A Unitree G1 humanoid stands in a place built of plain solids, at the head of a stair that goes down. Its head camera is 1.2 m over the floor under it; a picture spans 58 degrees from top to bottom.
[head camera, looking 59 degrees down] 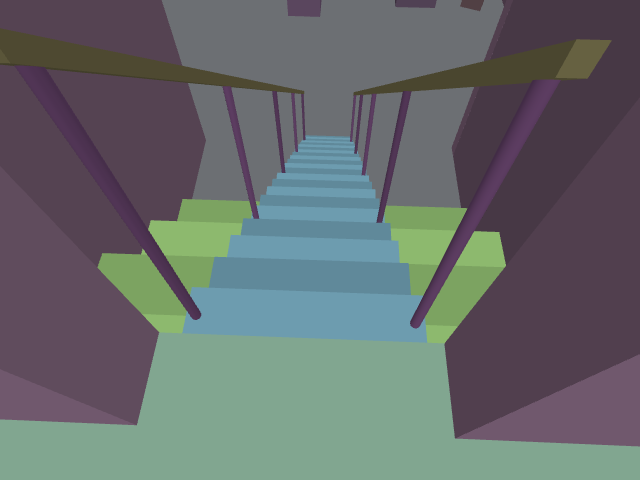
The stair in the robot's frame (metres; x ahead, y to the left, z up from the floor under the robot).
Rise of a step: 0.20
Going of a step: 0.23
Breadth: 0.81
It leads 2 degrees to the right of straight ahead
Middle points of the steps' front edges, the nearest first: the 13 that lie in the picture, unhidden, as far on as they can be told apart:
0.40 0.06 0.00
0.63 0.05 -0.19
0.86 0.04 -0.39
1.09 0.03 -0.59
1.32 0.02 -0.79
1.55 0.01 -0.98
1.78 0.00 -1.18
2.01 -0.01 -1.38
2.24 -0.02 -1.58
2.47 -0.03 -1.77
2.70 -0.04 -1.97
2.93 -0.04 -2.17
3.16 -0.05 -2.37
